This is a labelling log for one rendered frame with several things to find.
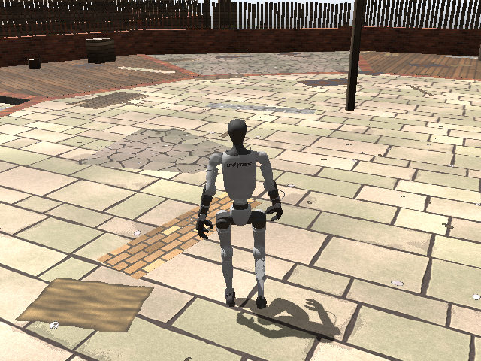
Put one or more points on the robot right thigh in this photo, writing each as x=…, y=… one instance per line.
x=258, y=220

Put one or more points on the robot left hand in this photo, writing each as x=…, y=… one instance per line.
x=200, y=227

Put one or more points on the left robot forearm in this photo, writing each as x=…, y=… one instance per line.
x=204, y=206

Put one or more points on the robot right upper arm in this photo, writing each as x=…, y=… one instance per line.
x=262, y=158

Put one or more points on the robot left upper arm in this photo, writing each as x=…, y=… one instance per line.
x=212, y=171

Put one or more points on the robot right hand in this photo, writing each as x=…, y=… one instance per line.
x=271, y=210

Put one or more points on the right robot forearm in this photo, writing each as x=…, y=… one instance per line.
x=274, y=197

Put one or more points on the robot right foot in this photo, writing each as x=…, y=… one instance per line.
x=261, y=302

